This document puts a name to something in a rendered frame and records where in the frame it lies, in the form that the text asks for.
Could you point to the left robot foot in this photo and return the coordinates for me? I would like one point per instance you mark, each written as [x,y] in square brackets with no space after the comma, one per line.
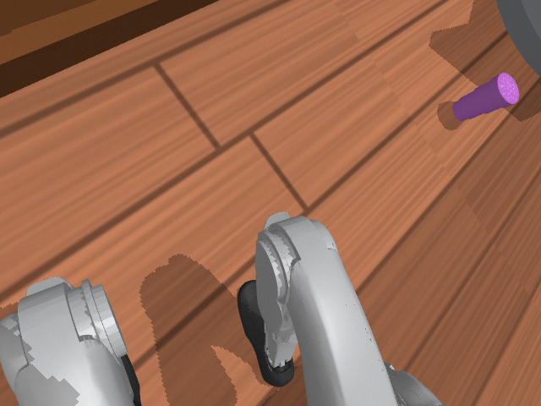
[132,379]

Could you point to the right robot hand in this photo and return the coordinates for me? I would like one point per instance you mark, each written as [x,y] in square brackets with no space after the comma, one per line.
[408,390]

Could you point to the right robot foot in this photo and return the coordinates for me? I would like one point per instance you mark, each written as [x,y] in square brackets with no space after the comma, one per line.
[254,328]

